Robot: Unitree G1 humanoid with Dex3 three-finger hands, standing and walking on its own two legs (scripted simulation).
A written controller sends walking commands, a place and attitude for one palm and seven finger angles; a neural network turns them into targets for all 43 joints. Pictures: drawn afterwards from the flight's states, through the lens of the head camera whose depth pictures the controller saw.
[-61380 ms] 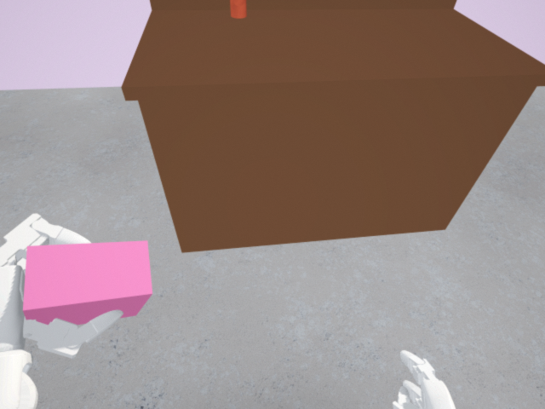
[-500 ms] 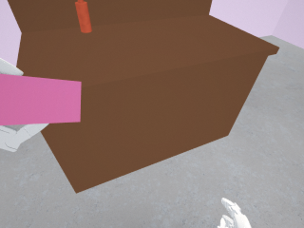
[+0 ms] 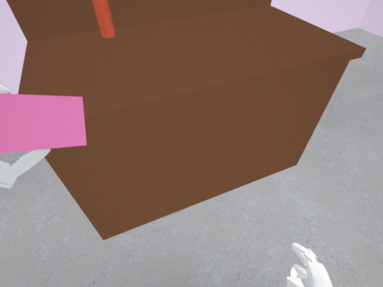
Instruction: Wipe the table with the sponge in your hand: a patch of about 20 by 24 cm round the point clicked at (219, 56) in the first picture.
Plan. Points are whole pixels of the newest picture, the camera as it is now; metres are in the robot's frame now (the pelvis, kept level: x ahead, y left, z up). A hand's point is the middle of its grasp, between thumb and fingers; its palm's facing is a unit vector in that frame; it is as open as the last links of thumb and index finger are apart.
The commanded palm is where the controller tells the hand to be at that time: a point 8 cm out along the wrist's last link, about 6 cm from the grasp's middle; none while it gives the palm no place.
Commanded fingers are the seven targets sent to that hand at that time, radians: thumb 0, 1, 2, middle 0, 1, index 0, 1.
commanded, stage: stop stepping back and stand still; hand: left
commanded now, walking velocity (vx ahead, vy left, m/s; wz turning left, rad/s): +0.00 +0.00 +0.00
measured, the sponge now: (42, 124) +0.26 +0.21 +0.28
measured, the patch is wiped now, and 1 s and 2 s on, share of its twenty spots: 0.95 0.95 0.95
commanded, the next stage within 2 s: stand and wait in 0.66 s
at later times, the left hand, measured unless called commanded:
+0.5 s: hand out of the picture +0.22 +0.27 +0.29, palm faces +0.49 -0.83 -0.27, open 10.3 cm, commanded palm +0.16 +0.31 +0.30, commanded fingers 0.00 0.10 1.30 -1.20 -1.60 -1.20 -1.60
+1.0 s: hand out of the picture +0.23 +0.26 +0.28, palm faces +0.47 -0.81 -0.34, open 10.3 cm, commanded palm +0.17 +0.30 +0.30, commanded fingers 0.00 0.10 1.30 -1.20 -1.60 -1.20 -1.60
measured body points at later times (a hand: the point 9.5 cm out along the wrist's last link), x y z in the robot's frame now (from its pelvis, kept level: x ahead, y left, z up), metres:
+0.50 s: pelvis -0.01 +0.04 +0.01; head -0.01 +0.05 +0.46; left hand +0.19 +0.31 +0.30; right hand +0.18 -0.18 -0.06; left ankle +0.02 +0.15 -0.73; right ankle +0.02 -0.09 -0.73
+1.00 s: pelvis +0.00 +0.03 +0.01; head +0.01 +0.03 +0.46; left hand +0.20 +0.30 +0.30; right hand +0.16 -0.20 -0.07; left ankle +0.02 +0.15 -0.73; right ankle +0.02 -0.09 -0.73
